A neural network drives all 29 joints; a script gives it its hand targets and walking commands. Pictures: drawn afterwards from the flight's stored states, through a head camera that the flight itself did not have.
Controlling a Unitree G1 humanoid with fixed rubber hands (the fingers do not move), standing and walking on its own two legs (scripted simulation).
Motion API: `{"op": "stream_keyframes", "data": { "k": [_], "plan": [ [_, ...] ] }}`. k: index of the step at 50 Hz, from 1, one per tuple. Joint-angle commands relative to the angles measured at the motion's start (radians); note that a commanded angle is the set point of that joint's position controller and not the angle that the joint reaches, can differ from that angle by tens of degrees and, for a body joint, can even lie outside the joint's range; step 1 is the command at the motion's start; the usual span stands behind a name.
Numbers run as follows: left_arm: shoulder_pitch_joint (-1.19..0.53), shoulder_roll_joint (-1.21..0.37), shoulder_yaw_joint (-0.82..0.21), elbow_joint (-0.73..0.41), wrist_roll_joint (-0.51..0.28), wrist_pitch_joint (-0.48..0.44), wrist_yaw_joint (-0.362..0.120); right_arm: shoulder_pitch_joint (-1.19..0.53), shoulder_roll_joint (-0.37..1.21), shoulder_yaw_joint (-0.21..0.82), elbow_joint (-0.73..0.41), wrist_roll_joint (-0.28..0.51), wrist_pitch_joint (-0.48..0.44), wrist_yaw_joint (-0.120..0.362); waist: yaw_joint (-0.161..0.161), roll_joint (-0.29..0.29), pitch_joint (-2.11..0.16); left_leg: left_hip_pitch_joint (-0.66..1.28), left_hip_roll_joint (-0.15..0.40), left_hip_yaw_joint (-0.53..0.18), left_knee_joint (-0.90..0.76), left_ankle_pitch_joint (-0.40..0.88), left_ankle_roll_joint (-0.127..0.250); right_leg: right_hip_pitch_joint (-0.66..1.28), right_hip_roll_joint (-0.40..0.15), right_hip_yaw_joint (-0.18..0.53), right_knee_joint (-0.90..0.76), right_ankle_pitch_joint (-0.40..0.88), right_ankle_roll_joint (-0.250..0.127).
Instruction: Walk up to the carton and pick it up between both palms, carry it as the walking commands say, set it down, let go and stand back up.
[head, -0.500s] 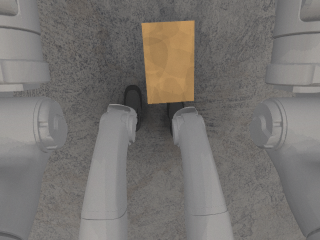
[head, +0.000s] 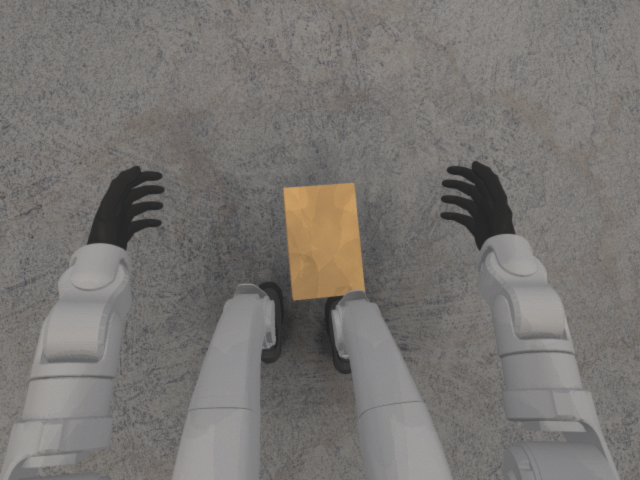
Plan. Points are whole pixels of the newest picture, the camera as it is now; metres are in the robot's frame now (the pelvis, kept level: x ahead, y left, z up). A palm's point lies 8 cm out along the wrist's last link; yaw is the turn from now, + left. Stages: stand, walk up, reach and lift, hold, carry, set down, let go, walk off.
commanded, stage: let go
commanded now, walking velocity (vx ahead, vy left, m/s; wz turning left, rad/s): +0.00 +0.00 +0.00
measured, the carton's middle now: (320, 243) +0.37 -0.05 -0.59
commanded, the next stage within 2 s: stand in 0.86 s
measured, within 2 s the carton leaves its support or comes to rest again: neither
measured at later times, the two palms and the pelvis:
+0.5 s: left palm (19, 384) +0.22 +0.25 +0.02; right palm (578, 368) +0.22 -0.22 +0.03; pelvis +0.03 +0.01 +0.09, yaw -1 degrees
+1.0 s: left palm out of the picture +0.24 +0.27 +0.02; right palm (618, 332) +0.26 -0.25 +0.05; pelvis +0.09 +0.02 +0.09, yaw +0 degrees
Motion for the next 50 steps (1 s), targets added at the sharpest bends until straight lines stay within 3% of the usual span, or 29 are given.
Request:
{"op": "stream_keyframes", "data": {
  "k": [1, 3, 5, 6, 7, 8, 13, 15, 16, 23, 24, 25, 27, 30, 31, 33, 34, 35, 37, 38, 39, 40, 41, 42, 43, 44, 46, 48, 50],
  "plan": [
    [0.084, -0.046, -0.091, -0.125, -0.027, -0.099, -0.04, 0.039, -0.1, 0.095, -0.174, -0.064, -0.106, 0.052, -0.02, 0.044, -1.26, 0.953, 0.019, -0.228, -0.268, 0.068, -0.082, 0.319, -0.066, -0.08, -0.272, -0.023, -0.01],
    [-0.125, -0.039, -0.071, 0.065, -0.022, -0.115, -0.048, -0.1, -0.095, 0.087, 0.063, -0.089, -0.116, 0.077, -0.008, 0.043, -0.855, 0.689, 0.051, -0.229, -0.366, -0.281, -0.065, 0.202, -0.081, -0.069, -0.306, -0.247, 0.001],
    [0.158, -0.065, -0.099, 0.199, 0.032, -0.144, -0.062, 0.204, -0.036, 0.111, 0.189, -0.126, -0.137, 0.087, 0.034, 0.116, -0.857, 0.753, 0.059, -0.265, -0.451, -0.368, -0.047, 0.349, -0.073, -0.066, -0.332, -0.156, 0.004],
    [0.144, -0.015, -0.069, 0.266, 0.074, -0.172, -0.066, 0.189, -0.033, 0.096, 0.223, -0.136, -0.157, 0.084, 0.032, 0.126, -0.767, 0.664, 0.05, -0.235, -0.473, -0.387, -0.041, 0.361, -0.069, -0.052, -0.379, -0.187, 0.005],
    [0.247, -0.046, -0.06, 0.239, 0.059, -0.194, -0.075, 0.298, -0.042, 0.094, 0.229, -0.15, -0.175, 0.089, 0.009, 0.055, -0.801, 0.727, 0.057, -0.237, -0.499, -0.41, -0.032, 0.454, -0.067, -0.059, -0.376, -0.18, 0.012],
    [0.205, -0.089, -0.086, 0.331, 0.038, -0.195, -0.088, 0.27, -0.022, 0.122, 0.308, -0.124, -0.186, 0.099, -0.011, 0.109, -0.705, 0.734, 0.049, -0.242, -0.529, -0.475, -0.027, 0.378, -0.053, -0.06, -0.409, -0.208, 0.007],
    [0.304, -0.07, -0.072, 0.234, 0.083, -0.304, -0.102, 0.356, -0.036, 0.084, 0.15, -0.177, -0.272, 0.093, -0.03, 0.073, -0.709, 0.93, 0.044, -0.225, -0.591, -0.234, -0.05, 0.513, -0.067, -0.053, -0.521, -0.069, 0.012],
    [0.499, -0.117, -0.08, 0.227, 0.093, -0.302, -0.106, 0.487, -0.048, 0.085, 0.144, -0.18, -0.282, 0.104, -0.069, 0.083, -0.719, 1.03, 0.05, -0.213, -0.628, -0.143, -0.054, 0.622, -0.066, -0.066, -0.57, -0.004, 0.006],
    [0.439, -0.107, -0.087, 0.172, 0.09, -0.329, -0.103, 0.459, -0.031, 0.12, 0.135, -0.165, -0.305, 0.107, -0.044, 0.103, -0.73, 1.075, 0.022, -0.188, -0.614, -0.076, -0.063, 0.622, -0.069, -0.045, -0.608, -0.003, -0.001],
    [0.525, -0.074, -0.066, 0.12, 0.11, -0.365, -0.096, 0.519, -0.119, 0.106, 0.083, -0.167, -0.313, 0.163, -0.046, 0.1, -0.46, 1.061, 0.069, -0.246, -0.788, -0.425, -0.034, 0.679, -0.083, -0.053, -0.706, -0.121, -0.031],
    [0.562, -0.091, -0.1, 0.118, 0.087, -0.358, -0.101, 0.518, -0.103, 0.124, 0.091, -0.149, -0.317, 0.173, -0.04, 0.118, -0.449, 1.039, 0.065, -0.227, -0.802, -0.364, -0.045, 0.707, -0.069, -0.047, -0.721, -0.091, -0.034],
    [0.537, -0.066, -0.058, 0.136, 0.108, -0.363, -0.1, 0.547, -0.085, 0.126, 0.099, -0.163, -0.318, 0.169, -0.027, 0.035, -0.473, 1.147, 0.039, -0.217, -0.746, -0.278, -0.04, 0.67, -0.105, -0.036, -0.765, -0.111, -0.049],
    [0.618, -0.084, -0.075, 0.123, 0.096, -0.351, -0.103, 0.584, -0.09, 0.123, 0.094, -0.145, -0.318, 0.171, -0.04, 0.103, -0.499, 1.153, 0.035, -0.213, -0.731, -0.188, -0.058, 0.688, -0.093, -0.029, -0.755, -0.049, -0.048],
    [0.607, -0.031, -0.074, 0.149, 0.084, -0.333, -0.109, 0.629, -0.115, 0.111, 0.116, -0.137, -0.29, 0.171, -0.065, 0.076, -0.427, 1.036, 0.063, -0.219, -0.787, -0.27, -0.039, 0.738, -0.068, -0.056, -0.734, -0.066, -0.017],
    [0.601, -0.019, -0.067, 0.158, 0.087, -0.335, -0.106, 0.626, -0.135, 0.082, 0.136, -0.149, -0.294, 0.154, -0.074, 0.125, -0.437, 1.035, 0.072, -0.22, -0.779, -0.286, -0.06, 0.775, -0.074, -0.052, -0.732, -0.055, -0.017],
    [0.624, -0.047, -0.073, 0.134, 0.086, -0.336, -0.112, 0.596, -0.125, 0.116, 0.071, -0.147, -0.295, 0.173, -0.042, 0.101, -0.454, 1.013, 0.079, -0.229, -0.8, -0.302, -0.046, 0.807, -0.068, -0.065, -0.714, -0.02, -0.012],
    [0.618, -0.041, -0.074, 0.118, 0.09, -0.335, -0.109, 0.608, -0.129, 0.106, 0.097, -0.134, -0.283, 0.179, -0.048, 0.156, -0.452, 1.019, 0.087, -0.253, -0.834, -0.387, -0.051, 0.82, -0.052, -0.077, -0.696, -0.014, -0.004],
    [0.623, -0.029, -0.068, 0.181, 0.093, -0.319, -0.115, 0.624, -0.133, 0.084, 0.109, -0.155, -0.281, 0.166, -0.071, 0.097, -0.401, 1.037, 0.068, -0.214, -0.791, -0.311, -0.064, 0.778, -0.063, -0.062, -0.734, -0.05, -0.012],
    [0.634, -0.044, -0.061, 0.145, 0.107, -0.321, -0.103, 0.612, -0.129, 0.094, 0.112, -0.143, -0.29, 0.172, -0.048, 0.128, -0.414, 1.055, 0.078, -0.215, -0.762, -0.225, -0.087, 0.775, -0.081, -0.039, -0.726, -0.018, -0.023],
    [0.628, -0.043, -0.067, 0.17, 0.088, -0.309, -0.108, 0.595, -0.108, 0.099, 0.13, -0.13, -0.278, 0.174, -0.039, 0.123, -0.416, 1.063, 0.067, -0.25, -0.779, -0.321, -0.079, 0.758, -0.059, -0.054, -0.721, -0.026, -0.018],
    [0.635, -0.054, -0.092, 0.125, 0.085, -0.313, -0.115, 0.66, -0.137, 0.091, 0.122, -0.143, -0.275, 0.169, -0.077, 0.108, -0.439, 1.094, 0.087, -0.243, -0.797, -0.35, -0.086, 0.798, -0.052, -0.066, -0.718, -0.021, -0.008],
    [0.625, -0.046, -0.069, 0.143, 0.092, -0.316, -0.108, 0.587, -0.11, 0.103, 0.112, -0.134, -0.286, 0.169, -0.027, 0.128, -0.428, 1.083, 0.08, -0.231, -0.787, -0.302, -0.077, 0.798, -0.068, -0.043, -0.719, -0.012, -0.023],
    [0.596, -0.055, -0.096, 0.156, 0.073, -0.31, -0.109, 0.625, -0.111, 0.107, 0.17, -0.116, -0.285, 0.171, -0.062, 0.12, -0.413, 1.123, 0.062, -0.22, -0.781, -0.372, -0.079, 0.757, -0.073, -0.045, -0.748, -0.077, -0.025],
    [0.625, -0.068, -0.073, 0.135, 0.109, -0.314, -0.099, 0.599, -0.12, 0.108, 0.115, -0.119, -0.298, 0.178, -0.023, 0.13, -0.459, 1.099, 0.074, -0.231, -0.792, -0.32, -0.077, 0.796, -0.058, -0.049, -0.717, -0.009, -0.018],
    [0.656, -0.042, -0.075, 0.105, 0.096, -0.312, -0.095, 0.637, -0.126, 0.109, 0.121, -0.111, -0.302, 0.164, -0.029, 0.119, -0.49, 1.144, 0.067, -0.217, -0.754, -0.225, -0.1, 0.798, -0.071, -0.044, -0.722, 0.02, -0.018],
    [0.557, 0.15, 0.007, 0.353, 0.113, -0.371, -0.076, 0.667, -0.25, -0.026, 0.306, -0.14, -0.356, 0.112, -0.028, 0.02, -0.771, 0.97, 0.12, -0.178, -0.755, -0.049, -0.112, 0.792, -0.086, -0.006, -0.591, 0.023, -0.019],
    [0.641, 0.155, 0.01, 0.37, 0.116, -0.4, -0.061, 0.579, -0.313, -0.041, 0.273, -0.177, -0.402, 0.072, 0.018, 0.167, -0.675, 0.871, 0.163, -0.27, -0.827, -0.392, -0.093, 0.638, -0.06, -0.012, -0.49, -0.122, -0.024],
    [0.662, 0.133, 0.007, 0.412, 0.128, -0.416, -0.068, 0.599, -0.282, -0.028, 0.275, -0.183, -0.416, 0.068, 0.015, 0.183, -0.642, 0.687, 0.206, -0.301, -0.887, -0.633, -0.054, 0.664, -0.051, -0.051, -0.343, -0.161, -0.021],
    [0.702, 0.12, 0.005, 0.448, 0.129, -0.443, -0.064, 0.583, -0.227, -0.019, 0.281, -0.187, -0.419, 0.07, 0.039, 0.071, -0.538, 0.733, 0.179, -0.273, -0.816, -0.409, -0.027, 0.631, -0.093, -0.017, -0.473, -0.072, -0.012]
  ]
}}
